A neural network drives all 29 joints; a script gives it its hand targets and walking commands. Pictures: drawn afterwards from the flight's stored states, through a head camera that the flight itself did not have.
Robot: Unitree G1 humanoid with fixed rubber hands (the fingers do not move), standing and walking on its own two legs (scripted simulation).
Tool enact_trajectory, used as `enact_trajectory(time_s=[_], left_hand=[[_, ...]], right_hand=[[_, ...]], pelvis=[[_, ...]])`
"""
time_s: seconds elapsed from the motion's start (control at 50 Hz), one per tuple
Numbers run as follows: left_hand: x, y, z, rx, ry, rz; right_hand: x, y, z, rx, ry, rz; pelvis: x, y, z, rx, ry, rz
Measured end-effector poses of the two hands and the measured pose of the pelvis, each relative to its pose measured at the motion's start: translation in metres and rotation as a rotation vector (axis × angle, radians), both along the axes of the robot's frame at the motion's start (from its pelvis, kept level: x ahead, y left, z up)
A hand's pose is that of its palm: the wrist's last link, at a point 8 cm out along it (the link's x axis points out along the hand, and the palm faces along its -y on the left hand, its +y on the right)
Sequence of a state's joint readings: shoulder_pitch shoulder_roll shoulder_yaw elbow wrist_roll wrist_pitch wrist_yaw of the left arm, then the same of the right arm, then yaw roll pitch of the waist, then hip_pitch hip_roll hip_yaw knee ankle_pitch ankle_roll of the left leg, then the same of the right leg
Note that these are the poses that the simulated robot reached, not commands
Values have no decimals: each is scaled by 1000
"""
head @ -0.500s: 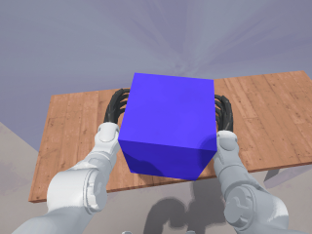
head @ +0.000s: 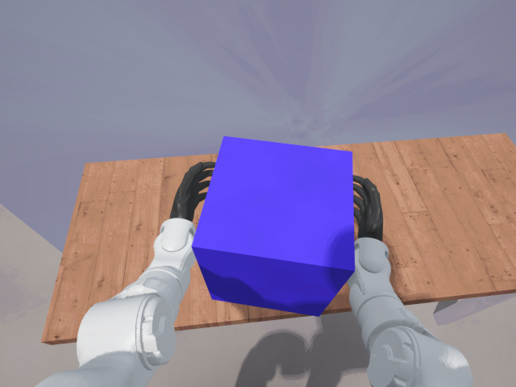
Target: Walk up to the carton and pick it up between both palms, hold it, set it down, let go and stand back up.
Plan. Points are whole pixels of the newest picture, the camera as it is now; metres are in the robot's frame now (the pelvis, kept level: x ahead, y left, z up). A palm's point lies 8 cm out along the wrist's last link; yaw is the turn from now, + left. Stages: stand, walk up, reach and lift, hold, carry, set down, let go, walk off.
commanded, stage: reach and lift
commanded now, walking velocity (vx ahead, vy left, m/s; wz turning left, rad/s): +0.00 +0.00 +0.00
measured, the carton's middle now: (274, 233) +0.39 -0.04 -0.04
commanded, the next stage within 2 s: none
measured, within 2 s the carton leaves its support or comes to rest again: leaves its support in 1.50 s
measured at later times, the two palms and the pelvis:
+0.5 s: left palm (185, 210) +0.41 +0.11 +0.01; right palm (368, 229) +0.36 -0.18 +0.01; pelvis +0.00 +0.00 +0.00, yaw -1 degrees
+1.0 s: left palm (184, 212) +0.40 +0.11 +0.02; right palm (368, 231) +0.35 -0.18 +0.01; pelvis +0.00 +0.01 +0.00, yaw -1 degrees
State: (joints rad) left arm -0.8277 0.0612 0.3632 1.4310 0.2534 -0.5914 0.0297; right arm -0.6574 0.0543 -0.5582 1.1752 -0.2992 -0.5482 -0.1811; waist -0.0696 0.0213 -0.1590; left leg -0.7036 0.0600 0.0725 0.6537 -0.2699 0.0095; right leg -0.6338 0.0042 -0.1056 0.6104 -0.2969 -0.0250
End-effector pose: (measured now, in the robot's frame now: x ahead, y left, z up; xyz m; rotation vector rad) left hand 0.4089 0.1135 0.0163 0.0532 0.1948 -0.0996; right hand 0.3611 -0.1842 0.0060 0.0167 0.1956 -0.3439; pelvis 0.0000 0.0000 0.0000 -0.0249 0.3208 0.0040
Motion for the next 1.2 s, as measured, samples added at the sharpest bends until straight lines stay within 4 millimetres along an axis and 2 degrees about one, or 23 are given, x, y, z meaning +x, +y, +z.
enact_trajectory(time_s=[0.82, 1.2], left_hand=[[0, 0, -2, -11, -13, 4], [-11, 7, 2, -5, -46, 27]], right_hand=[[-1, 1, 0, -18, -10, 2], [-4, 7, 5, -31, -45, 29]], pelvis=[[-2, 6, 4, -11, 52, -17], [-11, 5, 3, -16, 78, -17]])
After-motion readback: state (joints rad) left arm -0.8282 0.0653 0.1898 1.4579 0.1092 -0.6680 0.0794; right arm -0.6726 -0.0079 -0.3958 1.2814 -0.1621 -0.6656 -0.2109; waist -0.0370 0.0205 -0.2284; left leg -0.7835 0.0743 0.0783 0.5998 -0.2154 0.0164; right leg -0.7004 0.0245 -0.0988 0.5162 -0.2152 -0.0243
